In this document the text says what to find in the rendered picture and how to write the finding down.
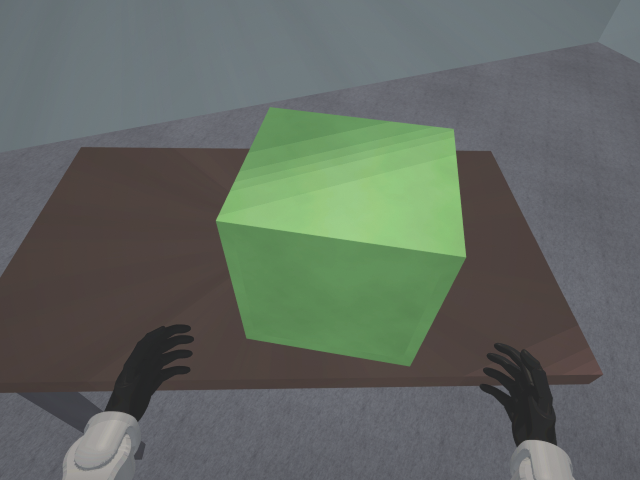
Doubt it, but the robot right forearm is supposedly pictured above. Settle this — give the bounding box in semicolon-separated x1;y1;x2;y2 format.
509;440;575;480

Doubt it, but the left robot hand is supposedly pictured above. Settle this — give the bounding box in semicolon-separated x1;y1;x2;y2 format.
104;324;194;422

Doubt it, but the robot left forearm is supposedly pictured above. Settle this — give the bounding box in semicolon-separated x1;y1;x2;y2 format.
62;411;141;480

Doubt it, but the table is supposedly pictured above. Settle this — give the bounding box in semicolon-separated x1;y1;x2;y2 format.
0;147;603;460

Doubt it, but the right robot hand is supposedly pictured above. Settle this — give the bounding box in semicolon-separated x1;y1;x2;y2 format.
480;343;557;447

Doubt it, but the carton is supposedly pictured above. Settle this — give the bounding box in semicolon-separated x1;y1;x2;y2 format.
216;107;466;366

